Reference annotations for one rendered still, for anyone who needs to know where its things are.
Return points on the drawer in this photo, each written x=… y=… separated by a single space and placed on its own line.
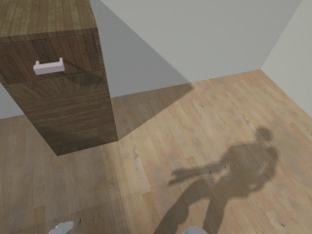
x=17 y=59

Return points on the robot left hand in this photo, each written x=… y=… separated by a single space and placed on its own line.
x=62 y=228

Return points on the handle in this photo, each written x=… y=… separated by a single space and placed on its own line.
x=51 y=67

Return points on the cabinet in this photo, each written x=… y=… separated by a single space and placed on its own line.
x=72 y=112

